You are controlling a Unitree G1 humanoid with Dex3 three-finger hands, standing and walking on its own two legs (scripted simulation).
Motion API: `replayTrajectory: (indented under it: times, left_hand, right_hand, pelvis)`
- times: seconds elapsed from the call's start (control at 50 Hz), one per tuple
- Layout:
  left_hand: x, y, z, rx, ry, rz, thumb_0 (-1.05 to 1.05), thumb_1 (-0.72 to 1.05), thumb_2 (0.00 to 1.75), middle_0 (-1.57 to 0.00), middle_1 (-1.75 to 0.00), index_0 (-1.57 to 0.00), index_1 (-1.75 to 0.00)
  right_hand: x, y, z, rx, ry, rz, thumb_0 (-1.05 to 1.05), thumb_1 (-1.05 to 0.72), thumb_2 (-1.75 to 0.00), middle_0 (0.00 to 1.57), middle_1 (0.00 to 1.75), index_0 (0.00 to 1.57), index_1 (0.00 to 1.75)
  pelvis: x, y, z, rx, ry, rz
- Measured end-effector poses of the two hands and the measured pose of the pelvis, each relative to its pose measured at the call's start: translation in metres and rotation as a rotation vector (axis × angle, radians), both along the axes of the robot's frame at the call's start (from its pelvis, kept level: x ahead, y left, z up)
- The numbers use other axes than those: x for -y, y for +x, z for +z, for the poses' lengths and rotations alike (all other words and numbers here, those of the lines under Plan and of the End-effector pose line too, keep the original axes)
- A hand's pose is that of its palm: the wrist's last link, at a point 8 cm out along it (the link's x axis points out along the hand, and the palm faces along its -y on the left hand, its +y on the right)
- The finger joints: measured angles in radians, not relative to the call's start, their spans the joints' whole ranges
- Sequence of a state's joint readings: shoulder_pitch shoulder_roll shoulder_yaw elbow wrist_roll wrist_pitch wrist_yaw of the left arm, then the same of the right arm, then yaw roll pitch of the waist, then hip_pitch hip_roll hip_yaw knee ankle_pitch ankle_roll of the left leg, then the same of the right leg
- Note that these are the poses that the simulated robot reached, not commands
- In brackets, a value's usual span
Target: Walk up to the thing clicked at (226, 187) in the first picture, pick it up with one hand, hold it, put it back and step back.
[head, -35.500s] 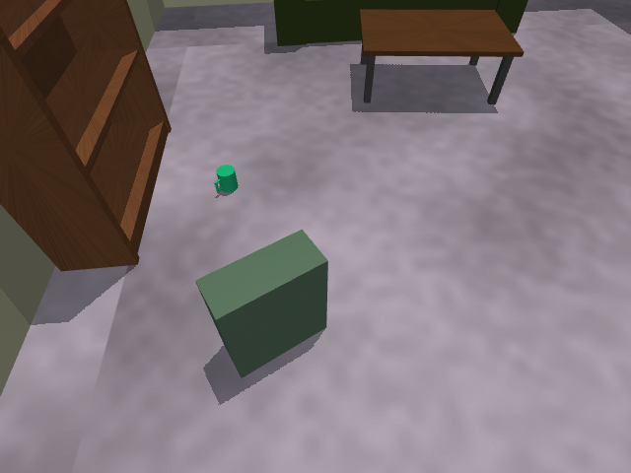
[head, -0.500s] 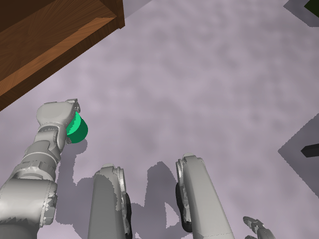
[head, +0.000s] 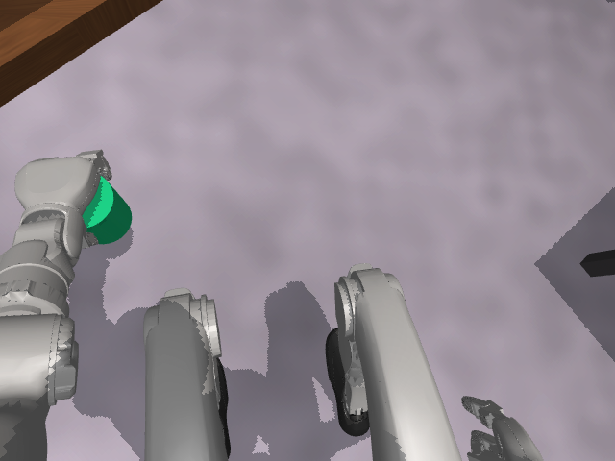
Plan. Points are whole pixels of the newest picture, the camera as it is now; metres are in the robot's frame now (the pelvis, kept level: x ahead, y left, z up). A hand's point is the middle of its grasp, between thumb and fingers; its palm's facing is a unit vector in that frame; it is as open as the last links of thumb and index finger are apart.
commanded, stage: crouch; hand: left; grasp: from above
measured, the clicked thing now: (80, 210) +0.46 +0.29 -0.20
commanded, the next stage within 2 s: lower in 0.42 s
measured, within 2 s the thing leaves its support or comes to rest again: rests again in 1.34 s
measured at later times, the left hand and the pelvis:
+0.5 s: hand (92, 213) +0.45 +0.27 -0.21, palm faces -0.44 -0.04 -0.89, open 11.0 cm; pelvis -0.01 +0.00 -0.05, yaw -1 degrees
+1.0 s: hand (107, 221) +0.45 +0.27 -0.27, palm faces -0.44 -0.05 -0.89, open 11.0 cm; pelvis +0.00 +0.00 -0.09, yaw -2 degrees
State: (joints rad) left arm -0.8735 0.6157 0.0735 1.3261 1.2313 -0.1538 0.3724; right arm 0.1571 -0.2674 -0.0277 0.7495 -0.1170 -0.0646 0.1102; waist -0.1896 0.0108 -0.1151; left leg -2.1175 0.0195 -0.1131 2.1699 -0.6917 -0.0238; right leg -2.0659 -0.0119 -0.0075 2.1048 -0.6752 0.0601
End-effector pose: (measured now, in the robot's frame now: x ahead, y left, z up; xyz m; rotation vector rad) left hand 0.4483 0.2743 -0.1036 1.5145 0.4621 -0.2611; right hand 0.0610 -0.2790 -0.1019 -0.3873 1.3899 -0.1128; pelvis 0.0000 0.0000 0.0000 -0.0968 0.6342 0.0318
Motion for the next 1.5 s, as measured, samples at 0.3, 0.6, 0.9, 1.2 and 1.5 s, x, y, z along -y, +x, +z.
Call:
replayTrajectory:
  times: [0.3, 0.6, 0.9, 1.2, 1.5]
  left_hand:
    - [0.001, 0.002, -0.037, 0.0, 0.001, -0.019, 0.0, -0.14, 0.72, -0.56, -0.88, -0.51, -0.82]
    - [-0.001, 0.01, -0.055, -0.006, 0.005, -0.005, 0.0, -0.15, 0.72, -0.57, -0.87, -0.52, -0.82]
    - [0.001, 0.009, -0.101, -0.014, -0.033, -0.03, 0.0, -0.16, 0.72, -0.58, -0.86, -0.53, -0.81]
    - [0.0, 0.02, -0.126, -0.01, -0.024, 0.015, 0.0, -0.16, 0.72, -0.58, -0.86, -0.53, -0.81]
    - [0.0, 0.018, -0.148, -0.008, -0.047, 0.0, 0.0, -0.17, 0.73, -0.59, -0.86, -0.54, -0.8]
  right_hand:
    - [-0.008, -0.025, -0.035, -0.038, 0.017, -0.014, 0.0, -0.91, -0.9, 0.21, 0.3, 0.2, 0.29]
    - [-0.009, -0.035, -0.051, -0.062, 0.02, -0.006, 0.0, -0.92, -0.9, 0.21, 0.3, 0.2, 0.29]
    - [-0.003, -0.033, -0.063, -0.085, -0.007, 0.036, 0.0, -0.92, -0.9, 0.21, 0.3, 0.2, 0.3]
    - [-0.008, -0.031, -0.076, -0.103, 0.024, 0.076, 0.0, -0.91, -0.9, 0.21, 0.3, 0.2, 0.3]
    - [-0.008, -0.045, -0.073, -0.149, 0.014, 0.104, 0.0, -0.91, -0.9, 0.21, 0.3, 0.2, 0.3]
  pelvis:
    - [-0.003, -0.008, -0.037, 0.024, -0.009, -0.004]
    - [-0.003, -0.008, -0.057, 0.032, -0.014, -0.009]
    - [-0.002, -0.005, -0.08, 0.051, -0.028, -0.019]
    - [-0.002, 0.001, -0.093, 0.056, -0.04, -0.031]
    - [-0.003, 0.001, -0.105, 0.086, -0.062, -0.044]
